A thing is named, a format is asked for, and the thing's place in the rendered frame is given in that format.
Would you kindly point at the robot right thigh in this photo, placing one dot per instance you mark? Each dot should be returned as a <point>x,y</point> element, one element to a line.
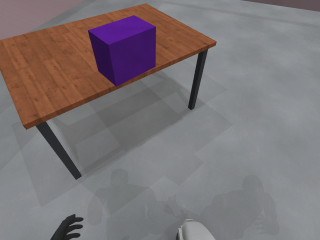
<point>194,231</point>

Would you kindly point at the carton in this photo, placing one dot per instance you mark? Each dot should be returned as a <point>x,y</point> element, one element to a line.
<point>124,49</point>

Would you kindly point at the table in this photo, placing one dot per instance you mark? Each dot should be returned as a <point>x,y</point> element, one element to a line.
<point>51,71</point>

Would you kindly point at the left robot hand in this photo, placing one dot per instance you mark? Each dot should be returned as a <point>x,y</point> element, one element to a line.
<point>64,228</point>

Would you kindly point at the right robot shin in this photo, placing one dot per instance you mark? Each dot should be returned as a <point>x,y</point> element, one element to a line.
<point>188,220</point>

